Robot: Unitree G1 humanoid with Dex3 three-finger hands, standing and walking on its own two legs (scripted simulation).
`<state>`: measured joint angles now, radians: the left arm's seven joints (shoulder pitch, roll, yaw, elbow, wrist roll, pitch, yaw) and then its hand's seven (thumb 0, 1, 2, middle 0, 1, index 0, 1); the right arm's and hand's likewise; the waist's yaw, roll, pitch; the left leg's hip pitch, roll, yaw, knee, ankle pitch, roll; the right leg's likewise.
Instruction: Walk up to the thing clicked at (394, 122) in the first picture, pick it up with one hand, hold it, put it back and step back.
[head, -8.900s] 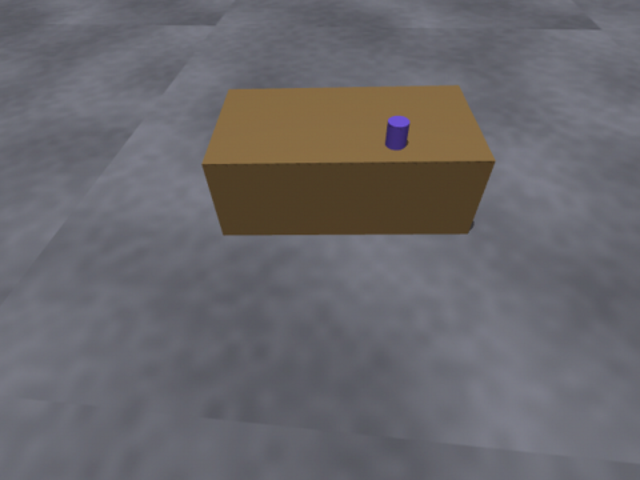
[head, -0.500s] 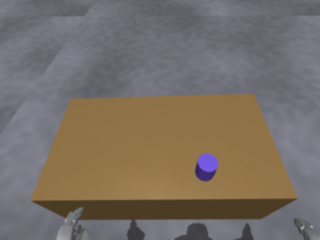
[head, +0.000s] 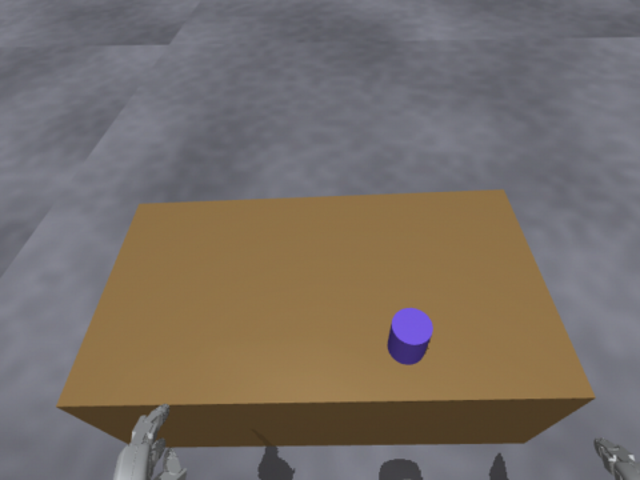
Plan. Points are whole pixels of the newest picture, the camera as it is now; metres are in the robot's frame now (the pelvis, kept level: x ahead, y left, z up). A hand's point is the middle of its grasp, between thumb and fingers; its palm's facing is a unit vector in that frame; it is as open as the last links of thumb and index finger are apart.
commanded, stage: go down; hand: right
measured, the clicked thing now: (408, 336) +0.45 -0.13 -0.28
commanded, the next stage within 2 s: approach in 1.48 s
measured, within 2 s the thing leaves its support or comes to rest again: neither
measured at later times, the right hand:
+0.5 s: hand (589, 362) +0.29 -0.30 -0.02, palm faces +0.08 +0.98 -0.16, open 17.5 cm
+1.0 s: hand (595, 307) +0.35 -0.32 +0.01, palm faces +0.08 +0.99 -0.10, open 17.7 cm
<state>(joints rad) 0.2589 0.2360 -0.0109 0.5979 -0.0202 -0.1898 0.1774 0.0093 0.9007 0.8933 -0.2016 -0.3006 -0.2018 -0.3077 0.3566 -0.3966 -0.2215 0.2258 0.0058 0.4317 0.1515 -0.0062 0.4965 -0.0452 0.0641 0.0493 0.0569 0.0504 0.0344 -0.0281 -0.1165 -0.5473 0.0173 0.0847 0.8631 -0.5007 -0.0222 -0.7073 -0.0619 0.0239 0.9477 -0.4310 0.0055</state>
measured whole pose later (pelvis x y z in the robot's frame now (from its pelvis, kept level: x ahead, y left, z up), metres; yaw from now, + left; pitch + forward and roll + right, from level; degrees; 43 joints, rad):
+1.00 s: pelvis -0.03 +0.00 +0.00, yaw +2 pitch +14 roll +3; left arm 0.35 0.31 -0.02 0.69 0.00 -0.13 0.11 0.01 0.92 0.88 -0.20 -0.30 -0.21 -0.29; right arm -0.50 -0.71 -0.51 1.12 0.07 -0.16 0.49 -0.01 0.59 -0.04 0.06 0.05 0.05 0.05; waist 0.09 0.01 -0.06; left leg -0.67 0.00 0.06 0.87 -0.44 -0.01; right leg -0.80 -0.08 0.00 0.92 -0.37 0.01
